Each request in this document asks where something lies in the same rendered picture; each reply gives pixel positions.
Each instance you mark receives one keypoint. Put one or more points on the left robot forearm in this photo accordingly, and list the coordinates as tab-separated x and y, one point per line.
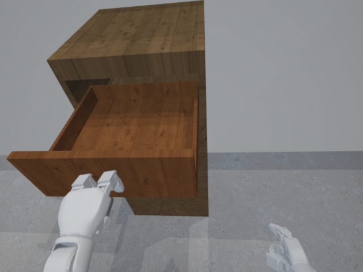
71	253

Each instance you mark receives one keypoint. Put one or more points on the handle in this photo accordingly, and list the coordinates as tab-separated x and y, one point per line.
109	209

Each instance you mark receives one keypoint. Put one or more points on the robot right hand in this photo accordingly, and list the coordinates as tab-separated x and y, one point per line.
292	252

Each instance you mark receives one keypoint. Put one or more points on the robot left hand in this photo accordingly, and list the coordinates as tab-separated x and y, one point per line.
83	209

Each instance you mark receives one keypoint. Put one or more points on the drawer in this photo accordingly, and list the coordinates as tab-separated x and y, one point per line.
148	132

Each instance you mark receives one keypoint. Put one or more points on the cabinet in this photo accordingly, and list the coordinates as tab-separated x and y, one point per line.
142	44

